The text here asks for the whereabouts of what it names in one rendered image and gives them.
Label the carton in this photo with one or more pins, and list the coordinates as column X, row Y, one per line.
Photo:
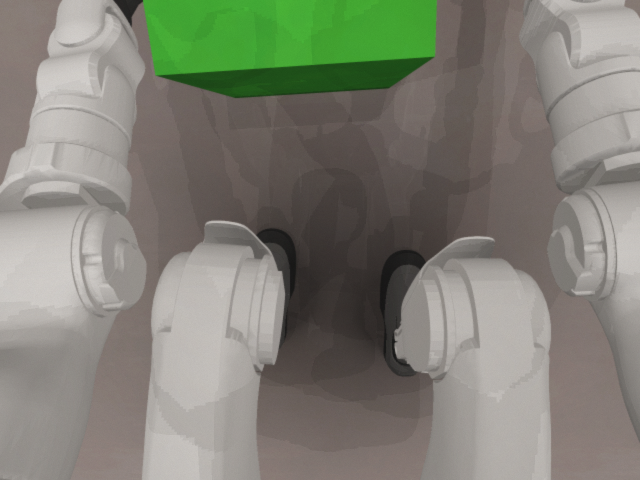
column 254, row 48

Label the left robot upper arm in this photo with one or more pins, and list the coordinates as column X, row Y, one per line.
column 65, row 274

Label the robot left hand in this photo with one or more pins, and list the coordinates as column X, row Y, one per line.
column 128, row 8

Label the left robot thigh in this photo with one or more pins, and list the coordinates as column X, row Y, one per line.
column 203, row 391

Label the robot right forearm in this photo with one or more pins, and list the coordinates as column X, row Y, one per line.
column 587, row 61

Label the robot left forearm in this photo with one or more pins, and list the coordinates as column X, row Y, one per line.
column 81, row 125

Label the right robot upper arm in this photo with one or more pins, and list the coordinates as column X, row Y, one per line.
column 594, row 252

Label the left robot foot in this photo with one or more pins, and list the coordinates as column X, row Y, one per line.
column 283, row 250

